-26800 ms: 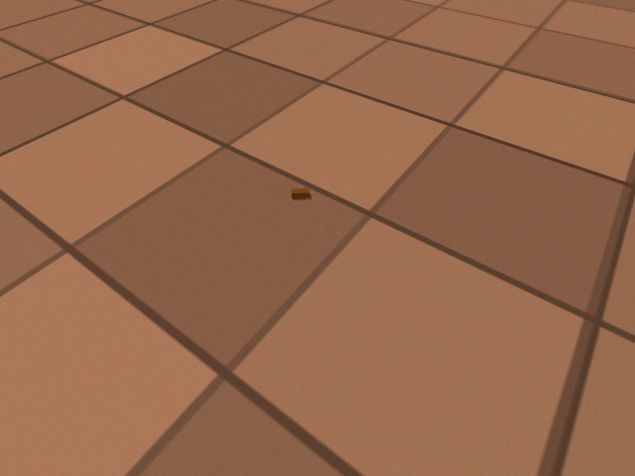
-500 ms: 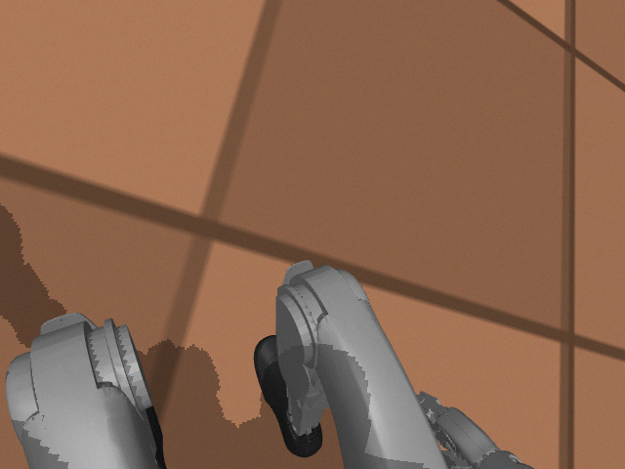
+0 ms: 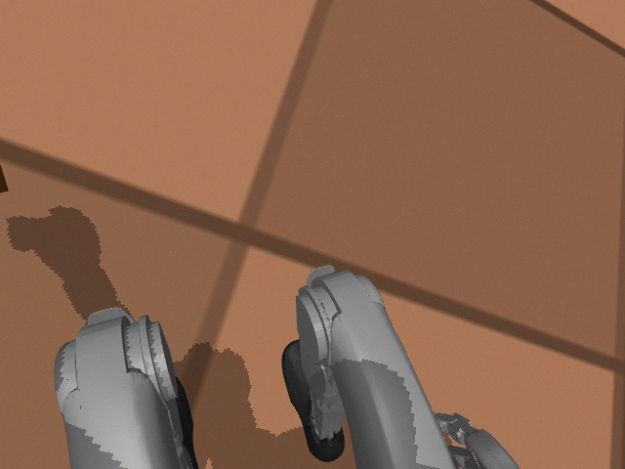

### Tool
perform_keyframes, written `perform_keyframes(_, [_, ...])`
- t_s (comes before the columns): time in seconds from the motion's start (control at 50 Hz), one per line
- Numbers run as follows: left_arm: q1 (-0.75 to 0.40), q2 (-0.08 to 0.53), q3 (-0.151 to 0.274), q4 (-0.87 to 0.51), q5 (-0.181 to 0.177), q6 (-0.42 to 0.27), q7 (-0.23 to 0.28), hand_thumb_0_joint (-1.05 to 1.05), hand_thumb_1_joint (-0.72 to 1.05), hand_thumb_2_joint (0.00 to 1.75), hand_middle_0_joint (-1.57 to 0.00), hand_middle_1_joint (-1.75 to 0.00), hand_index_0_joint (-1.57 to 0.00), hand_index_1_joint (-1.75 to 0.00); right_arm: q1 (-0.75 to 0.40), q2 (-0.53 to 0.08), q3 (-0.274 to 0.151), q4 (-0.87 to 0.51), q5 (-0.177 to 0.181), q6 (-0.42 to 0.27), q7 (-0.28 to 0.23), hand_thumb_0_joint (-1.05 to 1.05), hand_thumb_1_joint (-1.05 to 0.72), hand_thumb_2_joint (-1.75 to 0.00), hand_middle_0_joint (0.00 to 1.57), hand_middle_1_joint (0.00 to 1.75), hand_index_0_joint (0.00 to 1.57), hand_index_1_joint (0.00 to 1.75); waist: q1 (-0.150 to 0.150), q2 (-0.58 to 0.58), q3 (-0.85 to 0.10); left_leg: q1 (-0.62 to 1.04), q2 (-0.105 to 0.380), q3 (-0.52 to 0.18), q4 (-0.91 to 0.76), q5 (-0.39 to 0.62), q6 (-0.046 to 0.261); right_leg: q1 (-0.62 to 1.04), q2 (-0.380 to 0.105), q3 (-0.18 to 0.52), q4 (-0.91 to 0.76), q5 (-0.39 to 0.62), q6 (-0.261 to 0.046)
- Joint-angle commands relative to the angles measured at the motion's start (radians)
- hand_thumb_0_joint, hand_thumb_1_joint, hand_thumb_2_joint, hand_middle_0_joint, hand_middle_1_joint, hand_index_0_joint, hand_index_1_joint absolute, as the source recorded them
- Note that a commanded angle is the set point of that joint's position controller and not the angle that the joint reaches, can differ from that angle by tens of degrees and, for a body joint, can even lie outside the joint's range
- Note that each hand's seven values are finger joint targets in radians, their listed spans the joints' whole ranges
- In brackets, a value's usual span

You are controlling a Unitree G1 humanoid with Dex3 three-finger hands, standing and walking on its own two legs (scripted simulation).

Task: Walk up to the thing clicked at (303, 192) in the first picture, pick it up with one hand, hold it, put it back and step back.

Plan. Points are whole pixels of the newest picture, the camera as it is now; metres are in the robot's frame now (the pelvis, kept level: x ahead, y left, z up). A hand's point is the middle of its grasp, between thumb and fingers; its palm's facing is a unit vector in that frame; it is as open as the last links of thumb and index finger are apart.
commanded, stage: lift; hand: left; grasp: from above
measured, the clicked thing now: out of the picture +0.49 +0.36 -0.19
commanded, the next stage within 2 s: hold in 1.70 s
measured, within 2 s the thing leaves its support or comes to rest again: neither
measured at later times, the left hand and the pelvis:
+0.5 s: hand out of the picture +0.42 +0.36 -0.05, palm faces -0.43 -0.14 -0.89, open 6.4 cm; pelvis -0.01 +0.00 +0.06, yaw +4 degrees
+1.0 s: hand out of the picture +0.34 +0.33 +0.15, palm faces -0.41 -0.17 -0.90, open 6.5 cm; pelvis +0.00 +0.00 +0.23, yaw +8 degrees
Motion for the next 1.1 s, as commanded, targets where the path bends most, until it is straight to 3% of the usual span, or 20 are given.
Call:
perform_keyframes(0.0, [-0.318, 0.293, 0.041, -0.197, -0.009, 0.0, 0.021, 0.0, 0.93, 0.02, -1.25, -0.11, -1.3, -0.06, 0.214, -0.263, -0.097, -0.011, 0.009, 0.014, -0.024, 0.0, -0.91, -0.9, 0.2, 0.3, 0.2, 0.3, -0.009, 0.393, -0.723, 0.585, -0.003, 0.069, -0.255, 0.177, 0.007, 0.321, 0.023, -0.035, -0.251, 0.23, -0.056])
perform_keyframes(0.08, [-0.275, 0.307, 0.068, -0.205, -0.033, 0.016, -0.002, 0.0, 0.95, 0.05, -1.26, -0.14, -1.3, -0.09, 0.219, -0.251, -0.112, -0.012, 0.019, 0.031, -0.032, 0.0, -0.91, -0.9, 0.2, 0.3, 0.2, 0.3, 0.024, 0.375, -0.772, 0.59, -0.007, 0.088, -0.275, 0.193, 0.015, 0.372, 0.022, -0.016, -0.281, 0.241, -0.051])
perform_keyframes(0.1, [-0.267, 0.288, 0.052, -0.202, -0.042, 0.02, -0.015, 0.0, 0.96, 0.04, -1.26, -0.14, -1.31, -0.09, 0.224, -0.242, -0.113, -0.013, 0.019, 0.035, -0.032, 0.0, -0.91, -0.9, 0.2, 0.3, 0.2, 0.3, 0.014, 0.356, -0.768, 0.575, -0.006, 0.089, -0.28, 0.181, 0.016, 0.395, 0.024, -0.007, -0.292, 0.23, -0.051])
perform_keyframes(0.24, [-0.22, 0.253, 0.057, -0.334, -0.065, 0.025, -0.061, 0.0, 0.94, 0.04, -1.25, -0.12, -1.3, -0.07, 0.229, -0.234, -0.153, -0.009, 0.043, 0.055, -0.054, 0.0, -0.91, -0.9, 0.2, 0.3, 0.2, 0.3, 0.051, 0.358, -0.78, 0.636, -0.016, 0.1, -0.346, 0.165, 0.015, 0.385, 0.011, 0.005, -0.341, 0.204, -0.06])
perform_keyframes(0.3, [-0.209, 0.238, 0.048, -0.41, -0.078, 0.026, -0.08, 0.0, 0.92, 0.09, -1.24, -0.15, -1.28, -0.11, 0.234, -0.218, -0.172, -0.015, 0.056, 0.062, -0.06, 0.0, -0.91, -0.9, 0.2, 0.3, 0.2, 0.3, 0.071, 0.364, -0.859, 0.723, -0.012, 0.101, -0.381, 0.206, 0.019, 0.417, 0.009, 0.017, -0.362, 0.239, -0.055])
perform_keyframes(0.4, [-0.141, 0.175, 0.033, -0.452, -0.102, 0.037, -0.101, 0.0, 0.89, 0.12, -1.21, -0.17, -1.25, -0.13, 0.23, -0.205, -0.198, -0.012, 0.075, 0.069, -0.072, 0.0, -0.9, -0.9, 0.2, 0.3, 0.2, 0.3, 0.089, 0.331, -0.815, 0.746, -0.014, 0.093, -0.471, 0.145, 0.022, 0.408, 0.002, 0.027, -0.412, 0.193, -0.059])
perform_keyframes(0.46, [-0.118, 0.132, 0.005, -0.513, -0.126, 0.043, -0.119, 0.0, 0.89, 0.14, -1.2, -0.2, -1.24, -0.16, 0.214, -0.185, -0.206, -0.027, 0.088, 0.07, -0.079, 0.0, -0.9, -0.9, 0.2, 0.3, 0.2, 0.3, 0.097, 0.32, -0.84, 0.78, -0.006, 0.09, -0.53, 0.108, 0.029, 0.463, 0.005, 0.039, -0.447, 0.189, -0.049])
perform_keyframes(0.52, [-0.068, 0.107, -0.007, -0.531, -0.145, 0.049, -0.127, 0.0, 0.87, 0.1, -1.18, -0.19, -1.22, -0.14, 0.193, -0.18, -0.21, -0.033, 0.101, 0.068, -0.096, 0.0, -0.9, -0.9, 0.2, 0.3, 0.2, 0.3, 0.107, 0.282, -0.778, 0.779, -0.005, 0.075, -0.601, 0.016, 0.03, 0.473, 0.006, 0.043, -0.494, 0.127, -0.048])
perform_keyframes(0.56, [-0.046, 0.107, -0.001, -0.563, -0.155, 0.053, -0.131, 0.0, 0.88, 0.07, -1.16, -0.2, -1.22, -0.14, 0.183, -0.178, -0.211, -0.038, 0.109, 0.065, -0.106, 0.0, -0.9, -0.9, 0.2, 0.3, 0.2, 0.3, 0.116, 0.286, -0.797, 0.827, -0.005, 0.062, -0.645, 0.015, 0.027, 0.508, 0.004, 0.044, -0.514, 0.134, -0.046])
perform_keyframes(0.58, [-0.03, 0.079, -0.018, -0.581, -0.158, 0.056, -0.136, 0.0, 0.87, 0.08, -1.16, -0.2, -1.21, -0.15, 0.181, -0.173, -0.215, -0.043, 0.113, 0.066, -0.111, 0.0, -0.89, -0.9, 0.2, 0.3, 0.2, 0.3, 0.111, 0.27, -0.797, 0.849, -0.002, 0.063, -0.662, 0.023, 0.028, 0.526, 0.004, 0.045, -0.534, 0.143, -0.043])
perform_keyframes(0.64, [0.004, 0.089, -0.001, -0.65, -0.174, 0.068, -0.134, 0.0, 0.86, 0.1, -1.14, -0.22, -1.19, -0.17, 0.16, -0.165, -0.218, -0.054, 0.122, 0.065, -0.127, 0.0, -0.9, -0.9, 0.2, 0.3, 0.2, 0.3, 0.13, 0.269, -0.822, 0.922, -0.004, 0.062, -0.722, 0.035, 0.025, 0.599, 0.001, 0.053, -0.587, 0.151, -0.041])
perform_keyframes(0.72, [0.065, 0.055, 0.001, -0.708, -0.181, 0.088, -0.132, 0.0, 0.87, 0.12, -1.16, -0.23, -1.21, -0.18, 0.14, -0.155, -0.225, -0.052, 0.136, 0.064, -0.148, 0.0, -0.89, -0.9, 0.2, 0.3, 0.2, 0.3, 0.14, 0.273, -0.799, 1.019, -0.006, 0.056, -0.824, 0.032, 0.021, 0.676, -0.006, 0.061, -0.665, 0.154, -0.037])
perform_keyframes(0.78, [0.116, 0.017, -0.023, -0.727, -0.182, 0.104, -0.142, 0.0, 0.87, 0.12, -1.17, -0.21, -1.21, -0.16, 0.123, -0.141, -0.224, -0.052, 0.142, 0.066, -0.161, 0.0, -0.89, -0.9, 0.2, 0.3, 0.2, 0.3, 0.138, 0.249, -0.764, 1.08, -0.003, 0.061, -0.899, 0.034, 0.019, 0.755, -0.003, 0.066, -0.744, 0.156, -0.034])
perform_keyframes(0.82, [0.172, 0.018, -0.009, -0.738, -0.192, 0.113, -0.144, 0.0, 0.85, 0.12, -1.14, -0.25, -1.19, -0.2, 0.11, -0.133, -0.222, -0.049, 0.146, 0.064, -0.17, 0.0, -0.89, -0.9, 0.2, 0.3, 0.2, 0.3, 0.151, 0.22, -0.758, 1.117, -0.008, 0.077, -0.938, 0.047, 0.022, 0.831, -0.004, 0.078, -0.807, 0.158, -0.032])
perform_keyframes(0.86, [0.187, -0.043, -0.05, -0.775, -0.2, 0.118, -0.145, 0.0, 0.87, 0.13, -1.16, -0.25, -1.21, -0.2, 0.108, -0.117, -0.221, -0.049, 0.149, 0.058, -0.178, 0.0, -0.89, -0.9, 0.2, 0.3, 0.2, 0.3, 0.138, 0.198, -0.751, 1.159, -0.014, 0.102, -0.964, 0.088, 0.024, 0.897, -0.004, 0.09, -0.874, 0.18, -0.033])
perform_keyframes(0.88, [0.215, -0.035, -0.035, -0.765, -0.207, 0.123, -0.143, 0.0, 0.87, 0.15, -1.15, -0.27, -1.2, -0.21, 0.1, -0.116, -0.221, -0.045, 0.151, 0.055, -0.183, 0.0, -0.89, -0.9, 0.2, 0.3, 0.2, 0.3, 0.145, 0.188, -0.739, 1.186, -0.014, 0.103, -0.986, 0.094, 0.024, 0.925, -0.005, 0.095, -0.9, 0.183, -0.032])
perform_keyframes(0.94, [0.226, -0.06, -0.058, -0.789, -0.203, 0.123, -0.139, 0.0, 0.87, 0.14, -1.15, -0.28, -1.2, -0.22, 0.096, -0.101, -0.221, -0.033, 0.156, 0.046, -0.197, 0.0, -0.89, -0.9, 0.2, 0.3, 0.2, 0.3, 0.144, 0.175, -0.7, 1.257, -0.018, 0.124, -1.049, 0.123, 0.022, 1.013, -0.006, 0.111, -0.989, 0.195, -0.033])
perform_keyframes(1.08, [0.288, -0.149, -0.105, -0.692, -0.179, 0.125, -0.094, 0.0, 0.89, 0.16, -1.16, -0.3, -1.21, -0.24, 0.097, -0.085, -0.221, 0.001, 0.165, 0.009, -0.221, 0.0, -0.89, -0.9, 0.2, 0.3, 0.2, 0.3, 0.152, 0.146, -0.525, 1.395, -0.019, 0.117, -1.245, 0.099, 0.008, 1.154, -0.006, 0.134, -1.166, 0.167, -0.034])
